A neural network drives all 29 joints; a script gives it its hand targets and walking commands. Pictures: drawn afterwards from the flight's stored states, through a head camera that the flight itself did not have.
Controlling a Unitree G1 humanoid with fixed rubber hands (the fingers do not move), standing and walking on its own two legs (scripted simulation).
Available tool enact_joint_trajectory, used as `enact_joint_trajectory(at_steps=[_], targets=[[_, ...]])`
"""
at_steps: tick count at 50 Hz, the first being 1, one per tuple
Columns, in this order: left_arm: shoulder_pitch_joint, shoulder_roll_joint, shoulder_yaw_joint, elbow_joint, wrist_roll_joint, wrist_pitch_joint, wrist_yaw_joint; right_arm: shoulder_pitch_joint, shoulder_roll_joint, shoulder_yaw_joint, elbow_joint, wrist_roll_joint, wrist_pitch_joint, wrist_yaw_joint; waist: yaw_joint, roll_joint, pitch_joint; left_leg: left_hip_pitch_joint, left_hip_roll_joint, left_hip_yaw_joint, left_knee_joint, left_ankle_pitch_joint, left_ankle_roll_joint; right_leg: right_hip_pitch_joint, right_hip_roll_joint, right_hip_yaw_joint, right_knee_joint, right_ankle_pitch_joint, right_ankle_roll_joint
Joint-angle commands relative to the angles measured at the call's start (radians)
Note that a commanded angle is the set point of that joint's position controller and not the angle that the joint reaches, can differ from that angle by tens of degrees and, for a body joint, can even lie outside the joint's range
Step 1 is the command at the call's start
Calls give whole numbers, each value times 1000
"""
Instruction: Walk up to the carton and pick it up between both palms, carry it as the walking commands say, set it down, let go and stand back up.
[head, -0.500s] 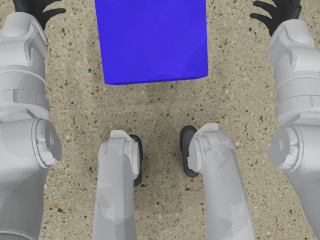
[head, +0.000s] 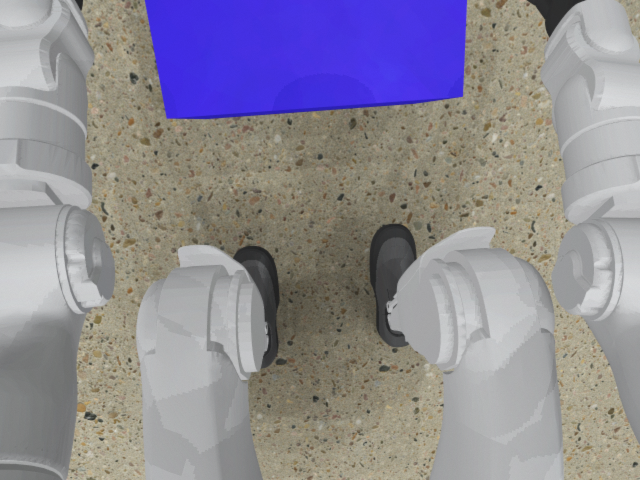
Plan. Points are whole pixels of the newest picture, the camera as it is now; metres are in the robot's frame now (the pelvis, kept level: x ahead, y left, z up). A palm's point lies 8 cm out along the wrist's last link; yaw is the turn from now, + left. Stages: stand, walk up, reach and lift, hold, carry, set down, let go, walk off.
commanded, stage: reach and lift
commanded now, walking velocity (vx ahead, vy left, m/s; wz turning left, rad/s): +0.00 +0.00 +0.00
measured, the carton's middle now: out of the picture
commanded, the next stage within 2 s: none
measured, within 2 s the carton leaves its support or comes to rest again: leaves its support in 1.92 s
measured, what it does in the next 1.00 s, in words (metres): stands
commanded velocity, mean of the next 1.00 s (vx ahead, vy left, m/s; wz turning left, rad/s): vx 0.00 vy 0.00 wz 0.00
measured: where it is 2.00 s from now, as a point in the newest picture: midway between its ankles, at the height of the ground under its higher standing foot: (326, 315)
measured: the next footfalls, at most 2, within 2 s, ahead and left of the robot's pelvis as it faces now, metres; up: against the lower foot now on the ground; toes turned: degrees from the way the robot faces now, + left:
none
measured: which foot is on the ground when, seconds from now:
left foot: down 0.00-1.00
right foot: down 0.00-1.00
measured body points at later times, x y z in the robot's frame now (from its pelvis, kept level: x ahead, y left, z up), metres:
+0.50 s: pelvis -0.01 +0.00 -0.02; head +0.37 +0.01 +0.22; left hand +0.56 +0.21 -0.21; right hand +0.53 -0.25 -0.20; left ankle +0.10 +0.11 -0.33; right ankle +0.12 -0.11 -0.33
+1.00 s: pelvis -0.01 +0.00 -0.02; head +0.37 +0.01 +0.21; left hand +0.56 +0.20 -0.21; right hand +0.54 -0.20 -0.20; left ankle +0.10 +0.11 -0.33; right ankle +0.12 -0.12 -0.33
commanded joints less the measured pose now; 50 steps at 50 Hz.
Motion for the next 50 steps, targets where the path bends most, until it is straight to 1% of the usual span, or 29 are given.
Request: enact_joint_trajectory(at_steps=[1,3,5,8,11,17,26,38,43,50], targets=[[-251,151,-3,-77,-13,-29,7,-227,-159,-10,-72,14,-34,1,-21,75,-1145,534,50,-27,-168,292,-24,609,-22,-4,-86,331,36],[-271,159,2,-91,-10,-37,13,-254,-157,2,-75,30,-46,1,-6,75,-1126,518,46,-27,-153,300,-24,620,-21,3,-71,351,35],[-275,150,-13,-74,-17,-46,12,-234,-128,26,-5,49,-50,7,-1,79,-1073,507,47,-34,-135,321,-23,597,-21,11,-50,374,35],[-276,152,-17,-84,-19,-54,16,-227,-133,30,20,59,-57,9,2,89,-1076,537,48,-40,-118,353,-24,594,-20,14,-33,397,35],[-260,150,-20,-69,-21,-53,20,-222,-136,36,34,67,-61,8,5,91,-1077,546,49,-41,-109,365,-24,592,-22,14,-25,404,35],[-260,139,-38,-37,-38,-49,20,-241,-137,48,58,75,-60,9,2,83,-1033,518,53,-46,-109,335,-21,568,-28,16,-26,370,33],[-308,136,-73,0,-71,-46,20,-301,-136,70,97,88,-58,6,-1,74,-996,489,61,-48,-121,277,-17,563,-35,23,-44,316,26],[-363,105,-106,22,-81,-51,38,-358,-101,86,149,90,-68,-14,1,77,-1013,510,54,-47,-127,285,-16,589,-26,32,-63,321,21],[-385,39,-155,21,-103,-57,39,-375,-56,108,158,88,-77,-20,-21,80,-1023,513,45,-49,-127,298,-17,605,-19,33,-69,334,17],[-413,-40,-209,19,-134,-66,39,-380,-10,104,185,63,-89,-26,-63,93,-1020,515,28,-55,-132,309,-23,595,-12,28,-76,337,8]])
